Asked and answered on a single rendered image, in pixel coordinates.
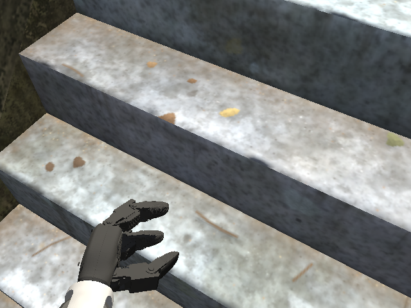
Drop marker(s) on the left robot hand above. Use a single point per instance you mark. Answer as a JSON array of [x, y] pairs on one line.
[[113, 241]]

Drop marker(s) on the robot left forearm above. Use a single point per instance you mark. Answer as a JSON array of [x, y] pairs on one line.
[[88, 294]]

